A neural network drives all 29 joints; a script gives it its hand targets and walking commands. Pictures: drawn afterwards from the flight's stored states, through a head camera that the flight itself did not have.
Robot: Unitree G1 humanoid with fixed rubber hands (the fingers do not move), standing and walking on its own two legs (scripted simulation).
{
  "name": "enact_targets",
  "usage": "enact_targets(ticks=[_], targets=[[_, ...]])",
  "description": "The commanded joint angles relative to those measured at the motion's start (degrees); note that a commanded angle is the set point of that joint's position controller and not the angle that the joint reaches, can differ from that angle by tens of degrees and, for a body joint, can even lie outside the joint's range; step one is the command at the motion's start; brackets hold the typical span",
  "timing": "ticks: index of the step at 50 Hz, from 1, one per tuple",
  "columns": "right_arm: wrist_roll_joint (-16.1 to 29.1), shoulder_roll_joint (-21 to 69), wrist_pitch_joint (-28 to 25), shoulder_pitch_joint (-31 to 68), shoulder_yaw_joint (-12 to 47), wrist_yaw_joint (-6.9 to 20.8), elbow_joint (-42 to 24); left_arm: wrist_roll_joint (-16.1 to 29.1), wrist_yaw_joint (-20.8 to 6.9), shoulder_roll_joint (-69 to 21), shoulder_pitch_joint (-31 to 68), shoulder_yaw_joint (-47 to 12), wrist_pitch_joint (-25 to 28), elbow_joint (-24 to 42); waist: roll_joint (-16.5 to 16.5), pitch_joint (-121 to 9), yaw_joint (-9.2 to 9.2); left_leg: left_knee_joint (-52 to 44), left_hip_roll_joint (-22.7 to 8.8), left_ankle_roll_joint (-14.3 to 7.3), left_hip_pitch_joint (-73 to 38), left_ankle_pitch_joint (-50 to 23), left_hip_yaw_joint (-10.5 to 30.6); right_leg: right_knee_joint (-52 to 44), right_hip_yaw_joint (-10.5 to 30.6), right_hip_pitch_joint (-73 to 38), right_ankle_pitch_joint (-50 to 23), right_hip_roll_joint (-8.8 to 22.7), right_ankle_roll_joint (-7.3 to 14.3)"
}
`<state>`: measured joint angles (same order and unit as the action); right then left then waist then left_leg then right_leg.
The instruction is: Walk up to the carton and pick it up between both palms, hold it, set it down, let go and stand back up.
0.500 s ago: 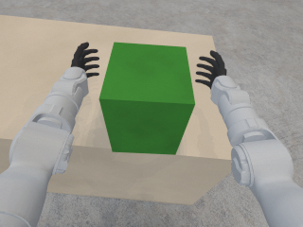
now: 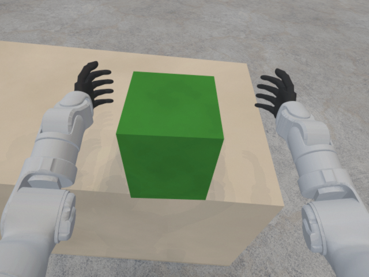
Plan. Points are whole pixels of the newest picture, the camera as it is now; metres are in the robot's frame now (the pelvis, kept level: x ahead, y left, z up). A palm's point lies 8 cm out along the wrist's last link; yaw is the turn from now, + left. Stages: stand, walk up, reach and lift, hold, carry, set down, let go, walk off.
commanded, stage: set down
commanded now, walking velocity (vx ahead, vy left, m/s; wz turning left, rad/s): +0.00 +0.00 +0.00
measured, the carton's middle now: (171, 138) +0.43 +0.03 +0.05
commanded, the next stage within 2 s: none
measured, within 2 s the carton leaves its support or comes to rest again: neither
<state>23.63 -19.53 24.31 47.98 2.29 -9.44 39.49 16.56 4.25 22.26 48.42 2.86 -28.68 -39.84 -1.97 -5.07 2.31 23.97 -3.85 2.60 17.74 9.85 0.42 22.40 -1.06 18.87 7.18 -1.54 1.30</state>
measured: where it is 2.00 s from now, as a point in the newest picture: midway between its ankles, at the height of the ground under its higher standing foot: outside the picture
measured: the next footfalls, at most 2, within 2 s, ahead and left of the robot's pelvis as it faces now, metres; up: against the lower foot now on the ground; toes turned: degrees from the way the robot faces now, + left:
none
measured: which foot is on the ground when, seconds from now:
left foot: down 0.00-1.00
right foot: down 0.00-1.00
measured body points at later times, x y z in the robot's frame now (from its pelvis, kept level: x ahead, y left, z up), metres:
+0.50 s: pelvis +0.00 +0.01 +0.00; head +0.03 +0.04 +0.45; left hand +0.35 +0.24 +0.06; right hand +0.36 -0.19 +0.09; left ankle +0.02 +0.15 -0.74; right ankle +0.05 -0.10 -0.74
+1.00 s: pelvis +0.02 +0.01 +0.00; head +0.04 +0.02 +0.45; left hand +0.30 +0.22 +0.03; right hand +0.30 -0.19 +0.05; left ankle +0.02 +0.15 -0.74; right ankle +0.05 -0.10 -0.74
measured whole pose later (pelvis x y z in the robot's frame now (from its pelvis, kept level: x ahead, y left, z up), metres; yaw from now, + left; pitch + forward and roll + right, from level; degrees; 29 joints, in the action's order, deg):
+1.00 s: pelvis +0.02 +0.01 +0.00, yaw +0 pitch -3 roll +0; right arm 11.3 -7.7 11.7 -2.4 -2.8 -5.9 2.7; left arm 11.0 2.8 11.0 1.0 3.8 -22.7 -4.1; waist -1.3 4.8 0.2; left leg 20.7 -2.2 2.0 6.8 11.1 0.0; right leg 21.4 -0.8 8.9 9.8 0.1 0.3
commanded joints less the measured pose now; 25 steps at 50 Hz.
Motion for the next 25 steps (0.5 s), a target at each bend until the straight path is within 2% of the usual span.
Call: enact_targets(ticks=[1, 4, 6, 7, 8, 9, 10, 11, 12, 13, 14, 16, 17, 18, 19, 20, 21, 25], targets=[[-2.1, -0.6, -2.3, 30.0, -2.5, 0.8, -8.5, -0.4, -1.3, 8.4, 34.0, 1.0, 4.9, 8.0, 3.5, -21.5, -1.95, -4.8, 5.9, -3.4, 1.5, 1.7, -2.2, -2.4, 1.8, -18.3, 1.7, 0.7, -1.6], [-5.2, -1.5, -3.4, 30.9, -5.3, 0.4, -7.8, -0.2, -0.4, 7.4, 35.2, -0.4, 4.6, 5.5, 5.1, -21.3, 0.1, -3.9, 5.7, -2.8, 1.4, 3.0, -1.5, -2.0, 1.6, -17.2, 3.1, 0.6, -1.0], [-6.7, -2.7, -5.1, 28.7, -7.2, -0.3, -9.5, -0.3, -0.3, 6.5, 31.2, -0.2, 3.8, 6.7, 4.8, -23.0, 0.91, -3.6, 5.8, -2.4, -1.2, -1.0, -1.4, -0.7, 0.6, -18.3, -4.0, 0.0, -1.2], [-7.1, -2.7, -6.1, 21.4, -7.0, -0.7, -8.8, -1.7, -0.4, 4.6, 24.1, 0.5, 3.0, 7.8, 4.4, -22.9, 1.39, -3.4, 5.7, -2.0, -4.0, -4.6, -1.2, -0.2, 0.1, -20.4, -9.2, -0.3, -1.3], [-8.0, -3.7, -6.7, 26.2, -8.5, -1.4, -11.6, -1.4, -0.7, 5.8, 28.2, 1.1, 2.3, 9.6, 3.9, -24.7, 1.55, -3.0, 5.8, -1.5, -3.7, -6.0, -1.9, -0.1, -0.2, -19.9, -10.7, -0.7, -1.7], [-7.9, -2.4, -7.8, 15.7, -7.4, -1.6, -10.7, -3.2, -0.8, 3.4, 17.9, 2.3, 1.8, 10.4, 3.0, -23.3, 1.28, -2.7, 5.5, -1.2, -6.5, -9.0, -1.6, 0.0, -0.6, -22.0, -14.2, -1.0, -1.9], [-8.2, -2.8, -8.6, 17.2, -7.8, -2.0, -13.7, -3.5, -1.4, 3.4, 18.2, 3.4, 1.3, 13.7, 2.2, -23.6, 0.75, -2.5, 5.6, -0.8, -7.2, -11.6, -2.2, -0.1, -0.8, -22.5, -16.1, -1.4, -2.2], [-8.9, -2.4, -8.9, 15.2, -8.1, -2.3, -13.6, -4.4, -1.7, 3.0, 16.9, 4.0, 0.6, 15.0, 2.1, -22.5, 1.06, -2.2, 5.6, -0.5, -8.2, -12.2, -2.7, -0.4, -1.2, -22.4, -16.1, -1.3, -2.4], [-8.8, -2.0, -9.6, 9.1, -7.6, -2.3, -15.5, -6.0, -2.1, 1.5, 10.1, 5.3, 0.1, 18.0, 2.0, -21.3, 0.84, -2.1, 5.4, -0.1, -10.9, -14.4, -2.5, -0.6, -1.6, -23.4, -17.8, -1.7, -2.4], [-9.0, -3.2, -10.1, 11.4, -8.4, -2.3, -18.7, -6.2, -2.3, 1.8, 11.6, 6.1, -0.7, 22.1, 2.1, -21.2, 0.19, -2.1, 5.4, 0.3, -11.9, -15.7, -2.8, -1.2, -2.0, -22.5, -17.3, -2.1, -2.6], [-9.1, -2.4, -10.7, 6.5, -8.0, -2.2, -20.3, -7.0, -2.4, 0.9, 6.9, 6.6, -1.0, 25.4, 2.3, -20.1, 0.17, -1.8, 5.2, 0.7, -14.4, -16.1, -2.6, -1.8, -2.6, -22.2, -16.5, -2.3, -2.4], [-9.3, -2.3, -11.1, 7.1, -9.4, -1.7, -27.8, -6.7, -2.2, 1.8, 7.4, 7.0, -1.3, 33.1, 2.0, -20.0, 0.06, -2.3, 5.4, 0.6, -14.6, -12.9, -3.2, -2.8, -2.9, -19.9, -12.0, -2.3, -2.6], [-9.2, -2.0, -11.3, 5.8, -9.7, -1.3, -30.5, -6.5, -1.6, 2.0, 6.6, 6.9, -1.2, 36.8, 3.3, -19.8, -0.13, -2.6, 5.5, 0.6, -14.6, -11.3, -3.2, -2.7, -2.7, -19.0, -10.0, -2.3, -2.5], [-9.0, -1.4, -11.8, 2.4, -9.6, -0.7, -33.4, -6.2, -1.1, 0.7, 2.6, 6.6, -0.8, 40.4, 3.4, -20.0, -0.49, -2.7, 5.3, 0.4, -15.2, -10.8, -2.8, -2.9, -2.9, -19.2, -9.6, -2.3, -2.2], [-8.6, -1.2, -12.0, 3.3, -9.8, -0.1, -36.5, -5.4, -0.6, 1.3, 3.7, 6.1, -0.3, 44.1, 4.1, -21.3, -0.44, -2.9, 5.5, 0.4, -14.6, -10.6, -3.1, -2.9, -2.4, -18.3, -8.7, -2.2, -2.2], [-8.1, -0.6, -12.3, -2.6, -9.4, 0.5, -38.2, -5.5, -0.2, 0.2, -1.8, 5.8, 0.2, 47.0, 4.5, -21.6, -0.62, -3.0, 5.5, 0.3, -16.0, -11.6, -3.0, -2.6, -2.3, -19.1, -10.1, -2.2, -2.1], [-8.6, -1.4, -12.1, 4.0, -10.7, 0.8, -41.0, -3.9, 0.2, 2.2, 4.5, 5.2, 0.5, 49.7, 5.3, -23.5, -0.58, -3.0, 5.5, 0.1, -14.0, -9.4, -3.3, -2.6, -2.0, -17.0, -7.6, -2.0, -1.9], [-7.8, -1.3, -9.6, 0.2, -11.9, 3.1, -43.4, -1.3, 2.3, 3.1, 3.5, 3.4, 1.7, 53.6, 7.1, -26.4, -1.62, -3.9, 5.3, -0.8, -10.4, -3.5, -3.0, -1.2, -0.2, -15.7, -3.4, -1.3, -1.3]])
